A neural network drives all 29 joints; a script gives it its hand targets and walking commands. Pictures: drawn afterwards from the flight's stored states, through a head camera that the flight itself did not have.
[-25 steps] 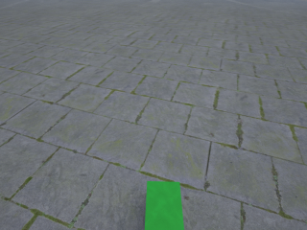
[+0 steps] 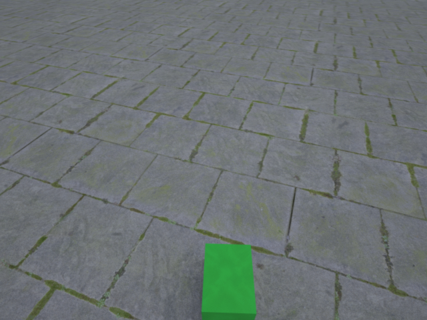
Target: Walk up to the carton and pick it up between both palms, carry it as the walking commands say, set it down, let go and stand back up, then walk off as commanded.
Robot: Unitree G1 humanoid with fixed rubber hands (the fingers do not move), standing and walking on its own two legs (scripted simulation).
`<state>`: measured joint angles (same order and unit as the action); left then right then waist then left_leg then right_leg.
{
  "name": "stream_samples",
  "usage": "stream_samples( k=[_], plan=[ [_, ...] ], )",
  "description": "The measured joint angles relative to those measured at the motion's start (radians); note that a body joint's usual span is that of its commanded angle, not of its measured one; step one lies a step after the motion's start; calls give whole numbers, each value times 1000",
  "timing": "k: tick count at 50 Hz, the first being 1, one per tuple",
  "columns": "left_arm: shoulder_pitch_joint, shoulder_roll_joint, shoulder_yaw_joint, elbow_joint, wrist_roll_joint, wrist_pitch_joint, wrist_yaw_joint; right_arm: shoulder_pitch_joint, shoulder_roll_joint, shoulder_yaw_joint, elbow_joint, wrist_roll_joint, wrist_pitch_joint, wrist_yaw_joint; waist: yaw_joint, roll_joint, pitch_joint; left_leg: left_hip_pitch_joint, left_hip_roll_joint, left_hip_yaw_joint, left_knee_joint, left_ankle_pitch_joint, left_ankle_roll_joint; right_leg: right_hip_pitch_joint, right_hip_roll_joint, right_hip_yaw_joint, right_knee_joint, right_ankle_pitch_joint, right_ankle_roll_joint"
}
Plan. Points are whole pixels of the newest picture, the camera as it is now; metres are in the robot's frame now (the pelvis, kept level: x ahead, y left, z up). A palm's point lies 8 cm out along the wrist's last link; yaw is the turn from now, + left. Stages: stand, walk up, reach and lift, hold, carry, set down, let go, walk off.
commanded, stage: walk off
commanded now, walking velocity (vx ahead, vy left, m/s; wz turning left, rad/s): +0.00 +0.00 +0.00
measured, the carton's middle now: (227, 282) +0.50 -0.02 -0.71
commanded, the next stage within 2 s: stand in 0.14 s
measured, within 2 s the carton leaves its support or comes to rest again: neither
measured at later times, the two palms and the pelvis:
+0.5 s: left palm out of the picture -0.02 +0.23 -0.15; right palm out of the picture +0.03 -0.27 -0.13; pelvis +0.00 -0.01 +0.00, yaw -1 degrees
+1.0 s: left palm out of the picture +0.07 +0.19 -0.15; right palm out of the picture +0.00 -0.33 -0.14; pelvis +0.00 -0.06 -0.01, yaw -10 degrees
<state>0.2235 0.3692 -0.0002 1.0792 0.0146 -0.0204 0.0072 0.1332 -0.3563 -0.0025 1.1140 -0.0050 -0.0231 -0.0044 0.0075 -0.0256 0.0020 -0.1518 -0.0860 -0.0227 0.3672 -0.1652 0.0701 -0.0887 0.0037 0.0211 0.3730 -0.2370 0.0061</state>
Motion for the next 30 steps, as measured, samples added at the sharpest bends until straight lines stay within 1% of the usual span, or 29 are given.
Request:
stream_samples(
  k=[3, 7, 11, 16, 22, 26, 30],
  plan=[
    [-12, -8, -5, 5, -10, 3, 3, -6, 0, 6, 4, 6, 6, 3, 2, 1, 2, 4, 1, -1, -4, 0, 1, 6, 0, 0, -9, 2, 0],
    [-5, -33, -10, 22, -25, 41, 15, -26, 26, 19, -15, 0, 30, 9, -11, -1, 2, -10, 10, 5, 19, -12, -2, -3, 10, 5, -3, 3, 1],
    [15, -58, -13, 43, -22, 75, 26, -14, 58, 27, -31, -1, 39, 4, -22, -8, -8, -28, 15, 8, 38, -22, -5, -26, 15, 8, 26, -10, -4],
    [42, -104, -24, 56, -8, 63, 17, 19, 82, 25, -8, 3, 53, -11, -7, 7, -10, -29, 25, 6, 32, -19, -12, -18, 25, 7, -2, 5, -11],
    [77, -144, -26, 81, -3, 39, 19, 56, 110, 20, 10, 11, 46, -2, -8, 16, 8, -20, 31, 4, 18, -12, -17, -6, 30, 6, -23, 17, -17],
    [79, -140, -19, 79, -1, 32, 16, 67, 105, 12, 8, 11, 39, -9, -13, 21, 22, -21, 33, 3, 20, -13, -19, -7, 32, 5, -22, 17, -20],
    [66, -117, -12, 67, -2, 25, 19, 76, 94, 12, 6, 6, 29, -15, -9, 18, 27, -17, 33, 5, 25, -19, -20, -6, 33, 6, -10, 9, -23]
  ],
)
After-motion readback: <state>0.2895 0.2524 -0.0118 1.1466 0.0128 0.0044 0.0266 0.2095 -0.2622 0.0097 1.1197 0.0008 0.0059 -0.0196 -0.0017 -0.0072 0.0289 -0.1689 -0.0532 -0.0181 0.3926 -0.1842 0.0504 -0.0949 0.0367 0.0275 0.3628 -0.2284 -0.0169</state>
